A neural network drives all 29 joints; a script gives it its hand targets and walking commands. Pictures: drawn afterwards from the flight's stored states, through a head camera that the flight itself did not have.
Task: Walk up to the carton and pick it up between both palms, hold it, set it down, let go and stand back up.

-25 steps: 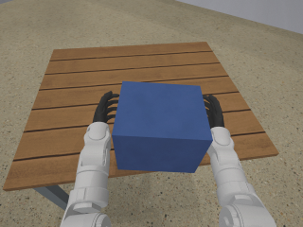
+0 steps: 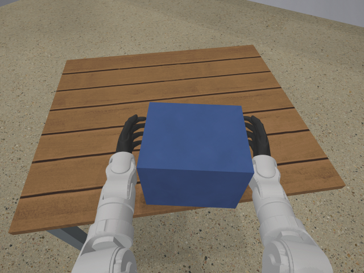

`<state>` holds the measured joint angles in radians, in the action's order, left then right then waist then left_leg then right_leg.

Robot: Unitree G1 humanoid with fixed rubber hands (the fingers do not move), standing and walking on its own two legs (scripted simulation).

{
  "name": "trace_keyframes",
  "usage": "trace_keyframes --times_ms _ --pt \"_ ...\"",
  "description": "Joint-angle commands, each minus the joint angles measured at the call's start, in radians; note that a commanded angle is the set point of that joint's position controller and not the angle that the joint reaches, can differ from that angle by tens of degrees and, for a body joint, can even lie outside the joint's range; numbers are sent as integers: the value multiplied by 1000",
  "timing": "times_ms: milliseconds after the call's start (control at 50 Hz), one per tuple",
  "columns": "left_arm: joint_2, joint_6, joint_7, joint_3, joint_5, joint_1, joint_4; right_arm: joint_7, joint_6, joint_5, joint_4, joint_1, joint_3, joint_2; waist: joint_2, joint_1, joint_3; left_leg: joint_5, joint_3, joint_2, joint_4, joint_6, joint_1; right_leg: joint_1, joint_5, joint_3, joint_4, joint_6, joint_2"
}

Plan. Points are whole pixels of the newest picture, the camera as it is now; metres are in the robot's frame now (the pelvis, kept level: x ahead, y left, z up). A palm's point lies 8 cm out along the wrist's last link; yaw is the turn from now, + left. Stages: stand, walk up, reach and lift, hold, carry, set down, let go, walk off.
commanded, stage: set down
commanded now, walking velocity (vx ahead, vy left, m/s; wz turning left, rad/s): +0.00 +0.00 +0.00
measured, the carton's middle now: (193, 155) +0.37 -0.02 +0.03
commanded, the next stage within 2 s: none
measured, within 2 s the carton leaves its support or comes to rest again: rests again in 0.86 s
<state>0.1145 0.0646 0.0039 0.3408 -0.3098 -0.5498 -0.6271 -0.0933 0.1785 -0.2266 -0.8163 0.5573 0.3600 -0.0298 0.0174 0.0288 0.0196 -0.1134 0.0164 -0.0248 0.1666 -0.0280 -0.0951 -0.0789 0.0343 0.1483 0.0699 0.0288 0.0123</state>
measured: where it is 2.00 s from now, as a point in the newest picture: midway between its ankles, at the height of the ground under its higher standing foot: outside the picture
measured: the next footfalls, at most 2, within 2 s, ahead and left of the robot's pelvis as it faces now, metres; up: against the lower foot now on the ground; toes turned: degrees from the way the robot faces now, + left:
none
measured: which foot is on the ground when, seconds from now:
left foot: down 0.00-1.00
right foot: down 0.00-1.00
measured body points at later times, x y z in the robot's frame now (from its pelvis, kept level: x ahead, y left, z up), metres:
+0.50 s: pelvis +0.00 +0.00 +0.00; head +0.06 -0.01 +0.45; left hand +0.41 +0.12 +0.04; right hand +0.39 -0.19 +0.04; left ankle -0.02 +0.10 -0.76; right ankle +0.00 -0.09 -0.76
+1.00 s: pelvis -0.01 +0.00 +0.00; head +0.06 -0.02 +0.44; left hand +0.39 +0.13 +0.03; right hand +0.38 -0.18 +0.03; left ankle -0.02 +0.10 -0.76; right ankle +0.00 -0.09 -0.76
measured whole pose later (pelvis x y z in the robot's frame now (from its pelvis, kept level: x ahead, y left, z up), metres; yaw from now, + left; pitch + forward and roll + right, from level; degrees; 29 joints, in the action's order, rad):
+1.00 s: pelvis -0.01 +0.00 +0.00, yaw -1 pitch +11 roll +0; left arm 0.11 -0.21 0.02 0.44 -0.35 -0.59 -0.83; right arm -0.07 0.31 -0.36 -0.87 0.58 0.47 -0.06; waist 0.04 0.01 -0.06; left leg -0.08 0.00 -0.02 0.16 -0.02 -0.27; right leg -0.25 0.00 0.13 0.06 0.04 0.02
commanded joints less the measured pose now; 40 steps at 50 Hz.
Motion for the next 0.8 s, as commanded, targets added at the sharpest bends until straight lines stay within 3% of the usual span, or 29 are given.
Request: trace_keyframes --times_ms 0,120,200,260,360,500,520,560,660,780 --pt "469 -130 -56 -318 19 -662 100 135 95 -79 119 637 -307 -461 -6 9 -622 251 43 33 -15 32 -50 408 -428 -89 149 -32 -10" --pt "472 -137 -36 -255 -11 -668 10 169 73 -147 63 663 -202 -448 1 0 -586 188 51 45 -10 58 14 243 -227 -65 100 -19 1" --pt "478 -136 -34 -211 -34 -663 -18 186 56 -179 55 655 -163 -464 -13 -3 -534 172 58 50 -5 62 25 205 -181 -57 89 -14 3" --pt "454 -138 -41 -166 -60 -652 -41 187 51 -198 62 648 -137 -472 -27 -8 -506 167 53 43 -10 48 -23 243 -223 -64 98 -22 -10" --pt "449 -166 -53 -141 -81 -651 -34 173 65 -209 67 624 -139 -503 -28 -4 -536 203 46 31 -17 27 -88 335 -367 -82 129 -39 -24" --pt "459 -259 -46 -173 -68 -672 -40 141 150 -213 67 615 -190 -537 -26 -1 -746 316 35 20 -18 -3 -218 475 -661 -117 204 -52 -38" --pt "491 -278 -41 -184 -80 -510 -61 134 169 -185 48 479 -272 -571 -34 -1 -722 470 10 9 37 15 -222 500 -797 -121 218 -32 -8" --pt "496 -306 -45 -184 -72 -501 -108 119 188 -185 25 493 -296 -580 -39 -4 -745 426 21 5 16 -1 -335 537 -840 -125 237 -36 -26" --pt "497 -342 -43 -205 -51 -451 -147 113 189 -163 -33 446 -336 -565 -40 -15 -679 390 33 12 12 16 -313 466 -737 -118 220 -35 -13" --pt "486 -339 -40 -192 -69 -439 -146 114 171 -161 -43 431 -295 -549 -28 -19 -594 344 49 21 13 46 -182 310 -531 -109 154 -23 3"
